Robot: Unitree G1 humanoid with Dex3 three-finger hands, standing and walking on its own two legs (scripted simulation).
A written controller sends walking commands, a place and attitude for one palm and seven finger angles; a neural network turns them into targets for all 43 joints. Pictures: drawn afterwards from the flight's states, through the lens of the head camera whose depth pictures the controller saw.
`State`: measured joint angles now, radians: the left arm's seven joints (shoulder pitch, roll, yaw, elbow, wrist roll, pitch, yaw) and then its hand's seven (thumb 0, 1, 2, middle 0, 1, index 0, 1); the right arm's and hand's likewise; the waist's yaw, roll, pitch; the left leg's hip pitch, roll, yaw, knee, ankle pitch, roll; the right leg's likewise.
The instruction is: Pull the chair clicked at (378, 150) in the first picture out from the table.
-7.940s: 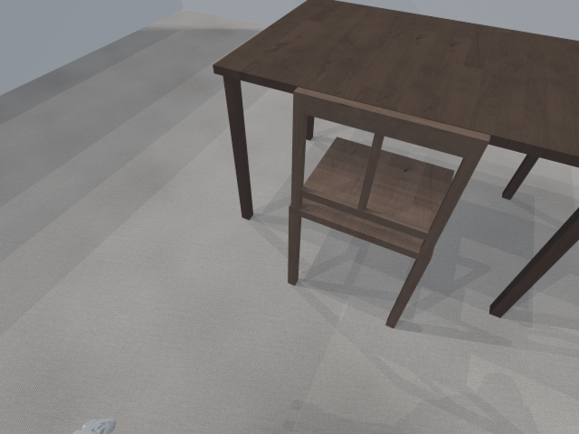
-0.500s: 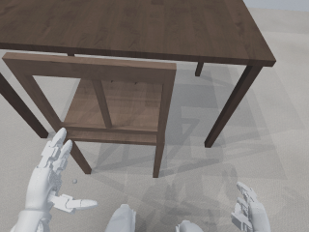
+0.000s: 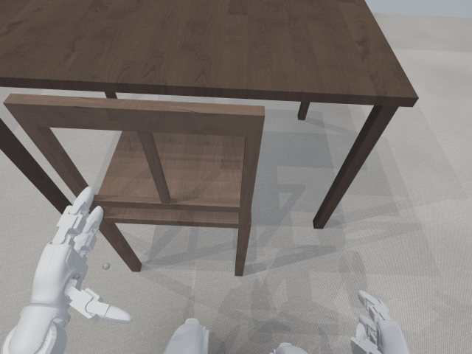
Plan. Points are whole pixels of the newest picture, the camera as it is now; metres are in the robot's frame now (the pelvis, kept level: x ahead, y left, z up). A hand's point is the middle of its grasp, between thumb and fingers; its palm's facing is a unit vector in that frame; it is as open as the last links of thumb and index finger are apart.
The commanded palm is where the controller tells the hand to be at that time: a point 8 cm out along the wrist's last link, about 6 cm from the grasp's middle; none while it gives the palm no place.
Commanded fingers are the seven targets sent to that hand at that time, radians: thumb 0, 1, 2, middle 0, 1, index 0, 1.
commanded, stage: raise the hand toward the chair's back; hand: left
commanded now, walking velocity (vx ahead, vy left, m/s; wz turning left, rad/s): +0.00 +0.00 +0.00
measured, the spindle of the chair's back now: (156, 170) +0.48 +0.19 -0.03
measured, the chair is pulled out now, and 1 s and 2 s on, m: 0.00 0.00 0.00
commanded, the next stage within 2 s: aim the fingers beside a spindle in 0.42 s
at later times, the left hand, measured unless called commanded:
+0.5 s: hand (117, 267) +0.24 +0.19 +0.05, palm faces +0.01 -1.00 -0.07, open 16.9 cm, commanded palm +0.22 +0.25 +0.05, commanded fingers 0.00 -0.50 0.30 -0.06 -0.08 -0.06 -0.08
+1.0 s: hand (127, 254) +0.27 +0.19 +0.03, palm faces -0.01 -1.00 -0.04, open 16.9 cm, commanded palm +0.25 +0.24 +0.03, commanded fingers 0.00 -0.50 0.30 -0.06 -0.08 -0.06 -0.08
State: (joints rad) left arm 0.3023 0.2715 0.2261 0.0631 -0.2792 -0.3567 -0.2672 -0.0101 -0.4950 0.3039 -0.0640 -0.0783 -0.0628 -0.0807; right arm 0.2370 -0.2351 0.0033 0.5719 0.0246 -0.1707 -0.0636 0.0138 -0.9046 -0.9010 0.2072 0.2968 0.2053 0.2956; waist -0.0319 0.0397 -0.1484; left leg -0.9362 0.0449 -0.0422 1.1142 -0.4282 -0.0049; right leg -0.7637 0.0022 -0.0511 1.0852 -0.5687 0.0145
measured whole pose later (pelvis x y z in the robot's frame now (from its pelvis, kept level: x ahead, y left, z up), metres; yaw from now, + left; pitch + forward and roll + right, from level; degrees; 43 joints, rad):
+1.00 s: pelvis +0.00 -0.01 -0.01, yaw +0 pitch +16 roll -2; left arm 0.18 0.25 0.21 0.18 -0.27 -0.41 -0.26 -0.01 -0.50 0.30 -0.06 -0.08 -0.06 -0.08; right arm 0.22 -0.25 0.00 0.58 0.02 -0.17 -0.06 0.01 -0.91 -0.90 0.21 0.30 0.20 0.30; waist -0.04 0.04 -0.16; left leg -1.01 0.05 -0.04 1.16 -0.44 -0.02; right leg -0.85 0.01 -0.04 1.15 -0.59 0.00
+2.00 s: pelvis -0.01 -0.01 -0.04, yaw -2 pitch +21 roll -2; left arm -0.08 0.24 0.20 0.38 -0.20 -0.44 -0.17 -0.01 -0.50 0.30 -0.06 -0.08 -0.06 -0.08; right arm 0.21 -0.24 0.00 0.58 0.00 -0.05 -0.02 0.01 -0.91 -0.90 0.21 0.30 0.20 0.30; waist -0.05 0.03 -0.18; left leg -1.17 0.06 -0.03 1.27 -0.47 -0.02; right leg -1.02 0.01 -0.03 1.28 -0.63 0.00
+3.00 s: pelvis -0.01 +0.00 -0.04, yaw -2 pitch +22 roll -3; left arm -0.20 0.27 0.23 0.49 -0.20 -0.43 -0.17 -0.01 -0.50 0.30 -0.06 -0.08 -0.06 -0.08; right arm 0.22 -0.24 0.00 0.60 0.01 -0.03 -0.03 0.01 -0.91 -0.90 0.21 0.30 0.20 0.30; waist -0.06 0.03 -0.18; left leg -1.19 0.06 -0.03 1.28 -0.47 -0.01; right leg -1.04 0.01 -0.03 1.28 -0.62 0.01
